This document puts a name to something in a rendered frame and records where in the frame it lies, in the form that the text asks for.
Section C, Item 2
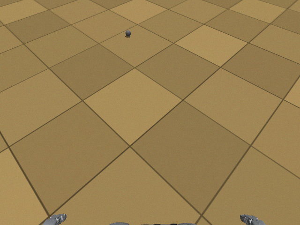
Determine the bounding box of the left robot hand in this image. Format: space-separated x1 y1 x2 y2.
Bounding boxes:
42 214 67 225

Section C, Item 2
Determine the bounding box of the right robot hand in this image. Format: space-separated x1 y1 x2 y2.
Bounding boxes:
240 215 266 225

